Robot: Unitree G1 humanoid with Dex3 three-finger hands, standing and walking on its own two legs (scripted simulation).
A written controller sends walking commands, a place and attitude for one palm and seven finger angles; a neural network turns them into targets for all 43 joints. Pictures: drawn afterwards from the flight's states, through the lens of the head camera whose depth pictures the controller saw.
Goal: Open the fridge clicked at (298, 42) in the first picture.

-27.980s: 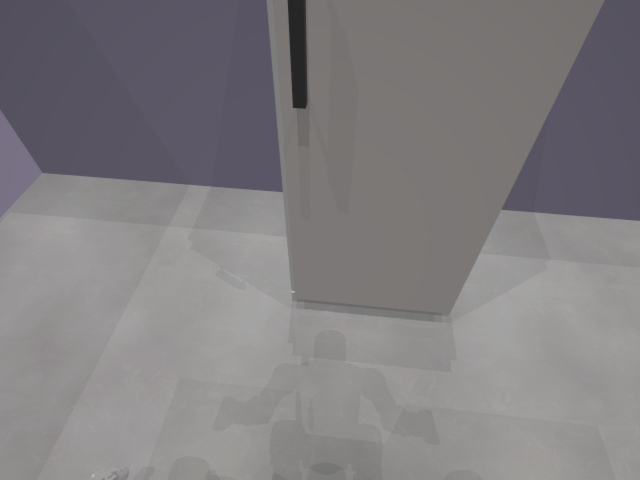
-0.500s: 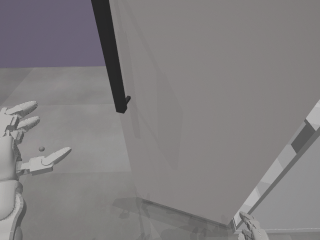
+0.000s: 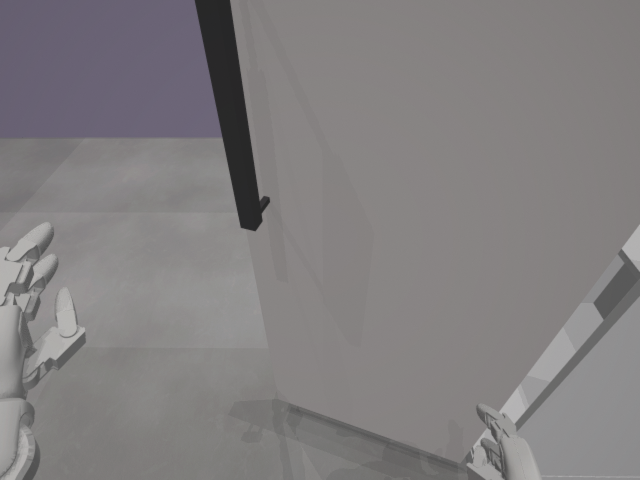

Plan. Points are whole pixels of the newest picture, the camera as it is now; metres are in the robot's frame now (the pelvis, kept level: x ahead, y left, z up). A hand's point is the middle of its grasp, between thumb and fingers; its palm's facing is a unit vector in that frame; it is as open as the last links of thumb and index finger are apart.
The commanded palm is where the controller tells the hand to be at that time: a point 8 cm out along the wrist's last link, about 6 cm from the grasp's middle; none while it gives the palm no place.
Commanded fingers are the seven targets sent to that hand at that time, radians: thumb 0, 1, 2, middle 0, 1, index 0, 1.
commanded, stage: draw the hand back to the body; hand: left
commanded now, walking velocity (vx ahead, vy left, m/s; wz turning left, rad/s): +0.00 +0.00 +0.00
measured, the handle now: (242, 113) +0.46 +0.18 +0.26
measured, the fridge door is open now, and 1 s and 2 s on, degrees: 71 71 71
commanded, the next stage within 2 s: step back with the hand held close in 0.16 s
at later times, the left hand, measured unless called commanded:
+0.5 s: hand (96, 327) +0.20 +0.26 +0.15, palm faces +0.37 -0.81 -0.45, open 7.4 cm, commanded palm +0.13 +0.30 +0.17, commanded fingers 0.00 0.90 0.90 -0.20 -0.30 -0.20 -0.30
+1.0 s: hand out of the picture +0.10 +0.30 +0.16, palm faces +0.47 -0.76 -0.44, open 7.4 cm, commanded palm +0.04 +0.34 +0.17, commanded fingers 0.00 0.90 0.90 -0.20 -0.30 -0.20 -0.30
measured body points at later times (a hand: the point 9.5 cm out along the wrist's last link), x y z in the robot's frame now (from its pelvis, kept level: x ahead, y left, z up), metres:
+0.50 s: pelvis -0.01 +0.01 +0.00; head +0.00 +0.00 +0.45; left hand +0.17 +0.30 +0.18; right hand +0.18 -0.23 -0.09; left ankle +0.04 +0.12 -0.74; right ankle -0.05 -0.13 -0.74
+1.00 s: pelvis -0.09 +0.03 -0.01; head -0.08 +0.04 +0.44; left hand +0.07 +0.34 +0.18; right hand +0.09 -0.19 -0.09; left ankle +0.03 +0.12 -0.74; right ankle -0.05 -0.13 -0.74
